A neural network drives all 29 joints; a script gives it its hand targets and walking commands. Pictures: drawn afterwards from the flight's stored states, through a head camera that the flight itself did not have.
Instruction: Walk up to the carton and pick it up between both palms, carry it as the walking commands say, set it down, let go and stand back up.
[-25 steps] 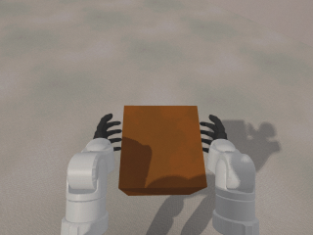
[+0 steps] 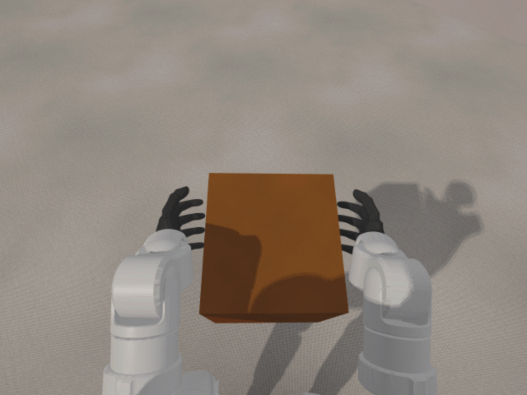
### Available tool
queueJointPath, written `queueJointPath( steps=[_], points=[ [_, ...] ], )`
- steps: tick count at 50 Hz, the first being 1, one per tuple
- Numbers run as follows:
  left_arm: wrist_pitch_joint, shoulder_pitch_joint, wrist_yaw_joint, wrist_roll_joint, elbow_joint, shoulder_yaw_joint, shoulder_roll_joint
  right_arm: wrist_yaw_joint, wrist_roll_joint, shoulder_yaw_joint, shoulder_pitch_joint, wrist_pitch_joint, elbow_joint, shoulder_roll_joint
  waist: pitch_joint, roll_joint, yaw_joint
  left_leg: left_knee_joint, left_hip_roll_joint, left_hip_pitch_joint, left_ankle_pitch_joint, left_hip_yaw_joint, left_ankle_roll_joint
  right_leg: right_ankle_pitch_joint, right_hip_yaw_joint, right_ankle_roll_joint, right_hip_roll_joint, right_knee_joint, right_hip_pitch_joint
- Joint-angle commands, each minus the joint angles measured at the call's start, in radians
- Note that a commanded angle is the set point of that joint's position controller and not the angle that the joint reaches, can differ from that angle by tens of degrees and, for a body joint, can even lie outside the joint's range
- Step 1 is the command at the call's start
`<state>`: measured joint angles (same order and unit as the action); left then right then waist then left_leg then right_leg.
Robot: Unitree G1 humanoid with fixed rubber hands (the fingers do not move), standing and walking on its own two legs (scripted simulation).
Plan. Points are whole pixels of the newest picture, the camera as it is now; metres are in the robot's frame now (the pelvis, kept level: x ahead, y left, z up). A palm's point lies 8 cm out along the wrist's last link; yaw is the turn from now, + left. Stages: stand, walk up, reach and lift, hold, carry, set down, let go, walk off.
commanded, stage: carry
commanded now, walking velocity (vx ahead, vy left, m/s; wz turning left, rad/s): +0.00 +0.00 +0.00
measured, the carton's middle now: (269, 255) +0.32 +0.00 +0.00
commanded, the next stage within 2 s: none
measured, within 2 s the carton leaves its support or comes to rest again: neither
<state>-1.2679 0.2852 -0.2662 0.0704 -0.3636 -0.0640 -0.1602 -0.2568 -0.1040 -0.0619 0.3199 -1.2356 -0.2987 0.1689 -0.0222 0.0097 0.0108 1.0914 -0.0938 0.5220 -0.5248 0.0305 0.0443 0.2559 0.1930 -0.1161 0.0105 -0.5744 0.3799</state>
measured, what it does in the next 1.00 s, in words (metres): steps on the spot: left foot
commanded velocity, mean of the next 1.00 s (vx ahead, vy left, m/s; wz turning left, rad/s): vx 0.00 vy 0.00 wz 0.00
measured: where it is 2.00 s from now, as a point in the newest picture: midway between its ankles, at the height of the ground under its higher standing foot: outside the picture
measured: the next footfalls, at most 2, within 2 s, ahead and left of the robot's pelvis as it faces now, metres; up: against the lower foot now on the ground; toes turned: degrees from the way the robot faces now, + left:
left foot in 0.34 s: -0.02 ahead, +0.15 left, +0.00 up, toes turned +2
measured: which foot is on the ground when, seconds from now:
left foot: up 0.00-0.32, down 0.34-1.00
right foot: down 0.00-1.00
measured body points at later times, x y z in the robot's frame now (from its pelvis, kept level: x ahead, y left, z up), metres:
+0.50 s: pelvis -0.02 +0.01 +0.00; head -0.02 +0.01 +0.45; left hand +0.27 +0.15 +0.10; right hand +0.28 -0.12 +0.10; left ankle -0.06 +0.15 -0.73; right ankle +0.04 -0.05 -0.73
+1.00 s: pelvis -0.03 +0.03 +0.00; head -0.04 +0.03 +0.45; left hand +0.26 +0.17 +0.11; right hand +0.27 -0.10 +0.11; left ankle -0.06 +0.15 -0.73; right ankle +0.04 -0.05 -0.73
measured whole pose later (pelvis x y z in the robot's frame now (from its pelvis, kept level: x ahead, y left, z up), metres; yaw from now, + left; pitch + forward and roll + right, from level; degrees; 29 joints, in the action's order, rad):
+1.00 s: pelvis -0.03 +0.03 +0.00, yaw +1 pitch +1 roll +1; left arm -1.29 0.29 -0.26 0.09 -0.32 -0.06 -0.16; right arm -0.26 -0.11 -0.06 0.32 -1.28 -0.30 0.17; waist 0.05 0.02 0.01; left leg 0.56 -0.01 0.24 -0.33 0.03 0.00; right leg 0.19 0.20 -0.08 0.04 -0.55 0.38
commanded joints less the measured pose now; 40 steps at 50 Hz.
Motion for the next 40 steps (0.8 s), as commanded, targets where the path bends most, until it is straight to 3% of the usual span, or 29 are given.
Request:
queueJointPath(
  steps=[1, 2, 3, 5, 6, 9, 10, 11, 13, 15, 17, 18, 19, 20, 23, 25, 26, 27, 28, 30, 32, 33, 34, 35, 36, 37, 38, 39, 40],
  points=[
    [0.043, 0.353, 0.262, -0.344, -0.102, 0.537, -1.033, 0.215, 0.364, 0.549, 0.308, 0.02, -0.111, 1.057, 0.416, 0.077, 0.01, 0.035, 0.009, 0.078, 0.056, 0.049, -0.001, -0.162, -0.245, -0.056, 0.281, 0.227, -0.33],
    [0.04, 0.344, 0.265, -0.343, -0.07, 0.534, -1.035, 0.213, 0.357, 0.542, 0.31, 0.02, -0.107, 1.05, 0.418, 0.106, 0.008, 0.031, 0.008, 0.047, 0.061, 0.045, 0.004, -0.081, -0.228, -0.045, 0.275, 0.237, -0.304],
    [0.031, 0.307, 0.259, -0.333, -0.049, 0.534, -1.035, 0.215, 0.358, 0.54, 0.309, 0.016, -0.126, 1.025, 0.405, 0.064, 0.01, -0.029, 0.017, 0.021, 0.044, 0.063, 0.002, -0.043, -0.224, -0.046, 0.283, 0.256, -0.286],
    [0.03, 0.32, 0.257, -0.334, -0.054, 0.531, -1.015, 0.21, 0.349, 0.536, 0.32, 0.01, -0.122, 1.004, 0.403, 0.084, 0.008, -0.088, 0.032, -0.033, 0.052, 0.051, -0.003, 0.057, -0.25, -0.033, 0.27, 0.287, -0.247],
    [0.034, 0.33, 0.26, -0.325, -0.054, 0.519, -1.022, 0.215, 0.364, 0.557, 0.36, 0.012, -0.121, 1.04, 0.378, 0.114, 0.009, -0.078, 0.033, -0.019, 0.079, 0.046, -0.003, 0.044, -0.259, -0.025, 0.267, 0.303, -0.248],
    [0.028, 0.316, 0.256, -0.315, -0.031, 0.501, -1.003, 0.213, 0.355, 0.546, 0.332, -0.001, -0.088, 1.021, 0.365, 0.122, 0.005, -0.173, 0.048, -0.053, 0.07, 0.052, -0.013, -0.057, -0.25, -0.021, 0.265, 0.283, -0.252],
    [0.021, 0.331, 0.258, -0.318, -0.041, 0.518, -1.01, 0.212, 0.352, 0.536, 0.331, -0.006, -0.083, 1.026, 0.374, 0.057, 0.009, -0.214, 0.051, -0.032, 0.074, 0.042, -0.02, -0.085, -0.284, -0.022, 0.285, 0.278, -0.307],
    [0.024, 0.377, 0.254, -0.328, -0.036, 0.515, -1.007, 0.213, 0.355, 0.523, 0.341, -0.004, -0.067, 1.027, 0.409, 0.062, 0.006, -0.257, 0.055, -0.107, 0.07, 0.032, -0.035, -0.036, -0.273, -0.019, 0.288, 0.281, -0.274],
    [0.038, 0.375, 0.248, -0.328, -0.085, 0.516, -0.997, 0.215, 0.366, 0.543, 0.33, 0.003, -0.097, 1.031, 0.426, 0.139, 0.003, -0.376, 0.082, -0.133, 0.1, 0.063, -0.03, -0.247, -0.237, -0.002, 0.261, 0.216, -0.335],
    [0.019, 0.298, 0.242, -0.301, -0.01, 0.498, -1.002, 0.214, 0.349, 0.531, 0.291, -0.012, -0.06, 1.019, 0.413, 0.101, -0.01, -0.552, 0.081, -0.206, 0.243, 0.062, -0.038, -0.449, -0.215, 0.021, 0.243, 0.168, -0.332],
    [0.027, 0.314, 0.25, -0.308, -0.054, 0.512, -1.006, 0.227, 0.362, 0.538, 0.306, -0.007, -0.097, 1.033, 0.442, 0.069, -0.011, -0.679, 0.047, -0.289, 0.337, 0.032, -0.05, -0.398, -0.177, 0.07, 0.224, 0.124, -0.327],
    [0.026, 0.328, 0.248, -0.327, -0.067, 0.536, -1.015, 0.223, 0.348, 0.519, 0.284, -0.002, -0.102, 1.008, 0.439, 0.004, -0.013, -0.624, -0.014, -0.318, 0.484, -0.04, -0.069, -0.439, -0.142, 0.088, 0.188, 0.08, -0.286],
    [0.027, 0.368, 0.246, -0.344, -0.116, 0.541, -0.998, 0.222, 0.359, 0.515, 0.289, -0.002, -0.102, 1.004, 0.43, -0.032, -0.011, -0.637, -0.041, -0.307, 0.495, -0.089, -0.082, -0.308, -0.121, 0.101, 0.144, 0.08, -0.258],
    [0.02, 0.355, 0.251, -0.342, -0.095, 0.544, -1.011, 0.22, 0.345, 0.515, 0.263, -0.003, -0.085, 1.01, 0.425, -0.031, -0.009, -0.633, -0.049, -0.273, 0.464, -0.104, -0.098, -0.297, -0.134, 0.095, 0.144, 0.09, -0.3],
    [0.007, 0.353, 0.246, -0.32, -0.044, 0.519, -0.997, 0.217, 0.345, 0.515, 0.288, -0.021, -0.058, 1.012, 0.416, 0.008, -0.011, -0.596, -0.01, -0.24, 0.427, -0.07, -0.081, -0.391, -0.158, 0.084, 0.172, 0.097, -0.316],
    [0.011, 0.376, 0.253, -0.333, -0.073, 0.55, -1.032, 0.227, 0.346, 0.523, 0.283, -0.016, -0.08, 1.031, 0.429, -0.016, -0.007, -0.615, -0.007, -0.252, 0.381, -0.084, -0.102, -0.297, -0.17, 0.072, 0.171, 0.099, -0.287],
    [0.002, 0.364, 0.249, -0.323, -0.061, 0.545, -1.02, 0.224, 0.339, 0.504, 0.277, -0.021, -0.064, 1.009, 0.424, -0.076, -0.008, -0.642, -0.029, -0.244, 0.411, -0.123, -0.11, -0.257, -0.152, 0.077, 0.157, 0.072, -0.283],
    [0.007, 0.342, 0.249, -0.316, -0.068, 0.532, -1.013, 0.228, 0.354, 0.526, 0.299, -0.015, -0.104, 1.013, 0.418, -0.041, -0.003, -0.634, -0.027, -0.23, 0.436, -0.116, -0.11, -0.287, -0.154, 0.083, 0.156, 0.075, -0.293],
    [0.002, 0.355, 0.249, -0.309, -0.055, 0.517, -0.977, 0.225, 0.342, 0.514, 0.289, -0.023, -0.064, 0.989, 0.39, -0.022, -0.001, -0.65, -0.023, -0.185, 0.351, -0.129, -0.11, -0.198, -0.16, 0.092, 0.157, 0.093, -0.286],
    [0.0, 0.381, 0.253, -0.329, -0.051, 0.545, -1.014, 0.225, 0.327, 0.491, 0.26, -0.023, -0.036, 1.006, 0.397, -0.04, -0.008, -0.658, -0.01, -0.214, 0.316, -0.118, -0.108, -0.159, -0.167, 0.079, 0.161, 0.104, -0.269],
    [-0.006, 0.343, 0.255, -0.31, 0.012, 0.502, -0.991, 0.22, 0.322, 0.495, 0.264, -0.031, -0.013, 1.001, 0.358, 0.051, -0.004, -0.619, 0.013, -0.175, 0.231, -0.086, -0.1, -0.083, -0.192, 0.082, 0.181, 0.175, -0.264],
    [0.001, 0.364, 0.256, -0.311, -0.018, 0.504, -0.998, 0.22, 0.331, 0.512, 0.302, -0.024, -0.042, 1.008, 0.337, 0.062, -0.008, -0.592, 0.026, -0.17, 0.223, -0.069, -0.091, -0.076, -0.208, 0.075, 0.199, 0.191, -0.26],
    [-0.007, 0.329, 0.252, -0.296, 0.022, 0.492, -0.987, 0.219, 0.322, 0.498, 0.287, -0.031, -0.027, 0.981, 0.341, 0.01, -0.006, -0.618, 0.023, -0.196, 0.243, -0.088, -0.104, -0.057, -0.209, 0.075, 0.203, 0.205, -0.225],
    [0.002, 0.368, 0.25, -0.315, -0.025, 0.497, -0.972, 0.219, 0.324, 0.493, 0.273, -0.034, -0.018, 0.982, 0.38, 0.041, -0.01, -0.614, 0.027, -0.226, 0.251, -0.085, -0.113, -0.021, -0.199, 0.074, 0.202, 0.192, -0.23],
    [-0.004, 0.345, 0.251, -0.302, 0.004, 0.484, -0.973, 0.214, 0.317, 0.49, 0.283, -0.03, -0.013, 0.988, 0.352, 0.025, -0.007, -0.614, 0.025, -0.212, 0.235, -0.089, -0.109, -0.017, -0.215, 0.077, 0.204, 0.224, -0.21],
    [0.003, 0.382, 0.256, -0.314, -0.031, 0.5, -0.979, 0.22, 0.324, 0.501, 0.276, -0.033, 0.0, 1.01, 0.33, 0.067, -0.012, -0.637, 0.022, -0.208, 0.252, -0.102, -0.106, 0.015, -0.213, 0.076, 0.202, 0.22, -0.209],
    [0.0, 0.361, 0.252, -0.307, -0.019, 0.501, -0.972, 0.224, 0.332, 0.502, 0.261, -0.034, -0.002, 1.006, 0.334, -0.013, -0.007, -0.637, 0.024, -0.213, 0.241, -0.085, -0.106, 0.046, -0.2, 0.081, 0.193, 0.221, -0.197],
    [-0.001, 0.349, 0.253, -0.316, -0.021, 0.508, -0.985, 0.222, 0.338, 0.496, 0.276, -0.028, -0.028, 1.001, 0.367, -0.042, -0.007, -0.617, 0.038, -0.227, 0.244, -0.076, -0.107, 0.028, -0.203, 0.073, 0.199, 0.218, -0.221],
    [0.001, 0.377, 0.252, -0.318, -0.051, 0.514, -0.984, 0.223, 0.332, 0.497, 0.283, -0.029, -0.033, 1.003, 0.347, -0.014, -0.008, -0.619, 0.035, -0.217, 0.256, -0.086, -0.109, -0.005, -0.202, 0.081, 0.198, 0.224, -0.214]
  ],
)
